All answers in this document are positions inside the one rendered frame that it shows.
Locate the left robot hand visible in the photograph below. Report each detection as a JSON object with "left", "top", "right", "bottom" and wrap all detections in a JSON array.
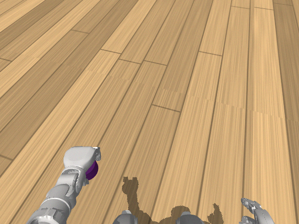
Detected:
[{"left": 63, "top": 146, "right": 101, "bottom": 186}]

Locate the tin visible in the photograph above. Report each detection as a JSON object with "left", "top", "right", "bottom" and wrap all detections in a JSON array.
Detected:
[{"left": 85, "top": 160, "right": 98, "bottom": 180}]

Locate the left robot arm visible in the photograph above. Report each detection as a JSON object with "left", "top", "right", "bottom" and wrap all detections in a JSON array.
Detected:
[{"left": 26, "top": 166, "right": 85, "bottom": 224}]

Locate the right robot hand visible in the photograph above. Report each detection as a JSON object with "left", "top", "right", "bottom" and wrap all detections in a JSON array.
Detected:
[{"left": 239, "top": 198, "right": 275, "bottom": 224}]

